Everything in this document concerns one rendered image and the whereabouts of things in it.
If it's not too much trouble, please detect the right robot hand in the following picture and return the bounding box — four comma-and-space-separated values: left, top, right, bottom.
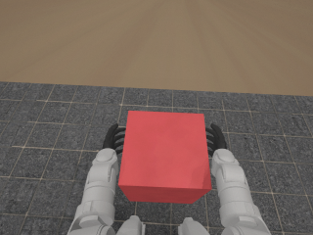
205, 123, 227, 157

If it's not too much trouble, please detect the left robot hand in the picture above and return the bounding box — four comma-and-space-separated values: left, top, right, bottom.
102, 123, 126, 155

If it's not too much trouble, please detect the robot left upper arm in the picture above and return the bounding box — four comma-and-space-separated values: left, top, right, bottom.
68, 224, 116, 235

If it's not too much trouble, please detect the robot right thigh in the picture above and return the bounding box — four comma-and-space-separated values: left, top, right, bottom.
177, 220, 210, 235

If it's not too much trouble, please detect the carton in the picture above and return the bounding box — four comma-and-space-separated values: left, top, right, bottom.
118, 111, 212, 204

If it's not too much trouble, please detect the robot right forearm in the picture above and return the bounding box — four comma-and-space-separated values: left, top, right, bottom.
211, 149, 272, 235

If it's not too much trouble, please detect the robot right upper arm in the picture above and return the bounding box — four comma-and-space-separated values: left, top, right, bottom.
221, 224, 270, 235

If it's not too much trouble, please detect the robot left shin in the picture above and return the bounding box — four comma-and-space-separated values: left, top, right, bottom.
129, 215, 140, 220

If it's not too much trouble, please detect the robot left forearm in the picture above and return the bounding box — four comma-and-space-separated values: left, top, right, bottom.
67, 148, 119, 235

